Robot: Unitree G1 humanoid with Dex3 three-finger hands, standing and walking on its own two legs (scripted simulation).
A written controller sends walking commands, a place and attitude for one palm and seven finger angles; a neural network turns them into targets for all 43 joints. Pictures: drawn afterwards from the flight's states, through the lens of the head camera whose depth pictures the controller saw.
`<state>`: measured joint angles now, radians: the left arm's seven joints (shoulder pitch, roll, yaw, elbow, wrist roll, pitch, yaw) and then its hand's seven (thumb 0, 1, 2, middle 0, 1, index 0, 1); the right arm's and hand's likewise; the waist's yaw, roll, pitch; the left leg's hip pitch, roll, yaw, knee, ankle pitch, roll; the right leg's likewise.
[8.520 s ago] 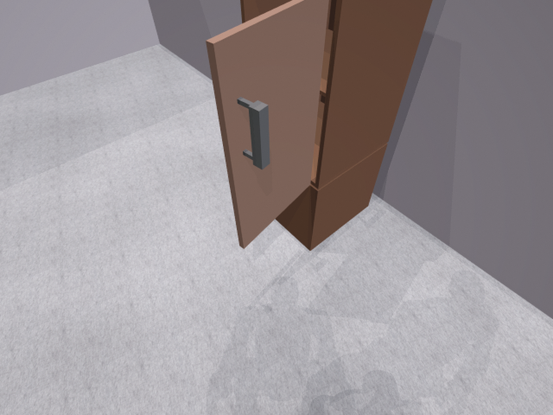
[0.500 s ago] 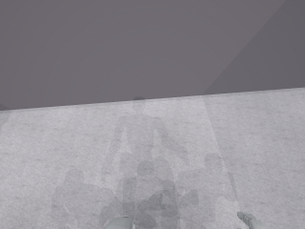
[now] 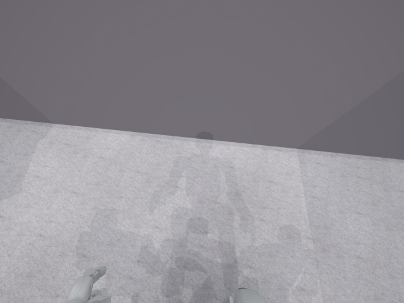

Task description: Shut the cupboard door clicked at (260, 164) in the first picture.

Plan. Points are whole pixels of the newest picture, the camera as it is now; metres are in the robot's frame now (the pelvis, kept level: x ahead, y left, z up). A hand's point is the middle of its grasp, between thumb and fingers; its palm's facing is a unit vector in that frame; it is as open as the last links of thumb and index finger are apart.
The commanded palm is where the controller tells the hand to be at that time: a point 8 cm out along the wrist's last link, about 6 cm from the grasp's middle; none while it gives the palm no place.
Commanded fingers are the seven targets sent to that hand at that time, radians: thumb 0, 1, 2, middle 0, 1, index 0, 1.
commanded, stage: walk to a spot facing it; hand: left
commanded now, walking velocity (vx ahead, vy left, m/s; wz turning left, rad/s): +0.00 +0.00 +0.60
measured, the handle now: out of the picture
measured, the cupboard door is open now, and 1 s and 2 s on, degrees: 100 100 100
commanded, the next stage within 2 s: none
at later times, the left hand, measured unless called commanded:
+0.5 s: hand out of the picture -0.01 +0.15 -0.15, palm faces +0.39 -0.88 -0.27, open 7.3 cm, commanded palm none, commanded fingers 0.00 0.90 0.90 -0.20 -0.30 -0.20 -0.30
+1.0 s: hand out of the picture +0.06 +0.29 -0.17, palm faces +0.58 -0.80 -0.14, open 7.4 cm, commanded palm none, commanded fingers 0.00 0.90 0.90 -0.20 -0.30 -0.20 -0.30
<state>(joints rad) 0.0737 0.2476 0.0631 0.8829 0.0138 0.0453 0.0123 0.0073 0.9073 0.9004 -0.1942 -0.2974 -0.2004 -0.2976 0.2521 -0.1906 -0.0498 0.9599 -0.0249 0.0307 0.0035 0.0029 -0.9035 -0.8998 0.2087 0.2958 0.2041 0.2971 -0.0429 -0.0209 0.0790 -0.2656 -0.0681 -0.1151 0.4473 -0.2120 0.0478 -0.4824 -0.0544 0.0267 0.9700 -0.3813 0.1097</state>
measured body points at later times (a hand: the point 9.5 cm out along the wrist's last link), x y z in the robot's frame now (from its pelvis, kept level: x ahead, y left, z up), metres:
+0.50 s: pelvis +0.02 -0.05 +0.00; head +0.06 -0.06 +0.45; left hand -0.03 +0.20 -0.13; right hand +0.19 -0.28 -0.15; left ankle -0.03 +0.10 -0.66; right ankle -0.01 -0.15 -0.74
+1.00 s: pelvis +0.10 +0.11 +0.00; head +0.12 +0.15 +0.45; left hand +0.03 +0.34 -0.16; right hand +0.28 -0.08 -0.13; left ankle +0.04 +0.13 -0.74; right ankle +0.24 -0.01 -0.64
